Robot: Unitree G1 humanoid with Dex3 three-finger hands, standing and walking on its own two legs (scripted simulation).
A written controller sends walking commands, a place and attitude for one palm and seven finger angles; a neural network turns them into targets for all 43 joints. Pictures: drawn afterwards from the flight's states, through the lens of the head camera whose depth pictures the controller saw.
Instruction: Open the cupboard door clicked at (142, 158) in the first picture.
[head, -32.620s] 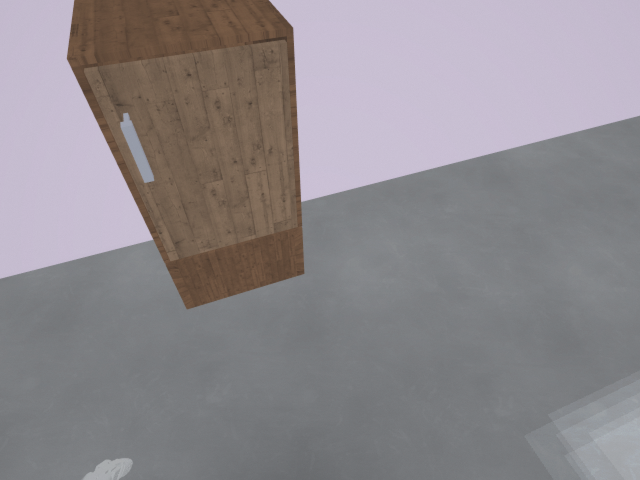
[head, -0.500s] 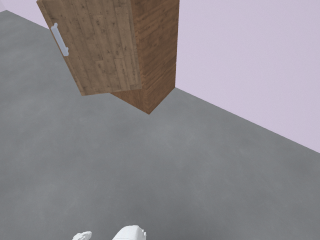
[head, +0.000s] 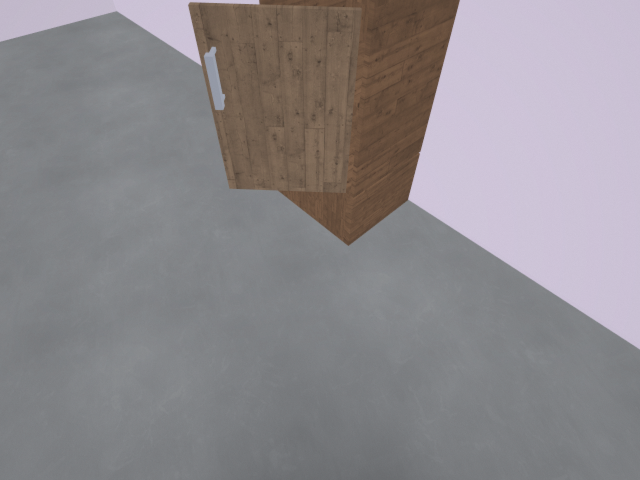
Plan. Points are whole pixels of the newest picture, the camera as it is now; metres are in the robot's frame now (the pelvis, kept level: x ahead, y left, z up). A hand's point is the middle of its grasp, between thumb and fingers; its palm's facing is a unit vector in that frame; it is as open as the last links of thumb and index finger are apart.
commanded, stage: take the last steps up to it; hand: left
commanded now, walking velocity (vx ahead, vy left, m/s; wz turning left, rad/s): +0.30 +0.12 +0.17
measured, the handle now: (216, 78) +1.04 +0.35 -0.05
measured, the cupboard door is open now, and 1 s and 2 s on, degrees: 44 44 44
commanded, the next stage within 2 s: come to a stop and stand still in 1.36 s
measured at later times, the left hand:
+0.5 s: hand out of the picture +0.03 +0.22 -0.19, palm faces +0.19 -0.97 -0.13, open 7.4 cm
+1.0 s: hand (196, 296) +0.43 +0.26 -0.15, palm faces -0.05 -0.98 -0.20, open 7.4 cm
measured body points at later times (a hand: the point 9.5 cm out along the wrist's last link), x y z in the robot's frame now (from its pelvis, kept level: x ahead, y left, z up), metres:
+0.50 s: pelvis +0.14 +0.08 -0.02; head +0.17 +0.10 +0.43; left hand +0.02 +0.27 -0.18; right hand +0.26 -0.16 -0.15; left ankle +0.20 +0.18 -0.74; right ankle +0.02 -0.11 -0.71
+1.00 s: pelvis +0.30 +0.09 +0.00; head +0.32 +0.08 +0.45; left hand +0.44 +0.32 -0.13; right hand +0.20 -0.12 -0.16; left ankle +0.20 +0.18 -0.74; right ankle +0.37 -0.02 -0.73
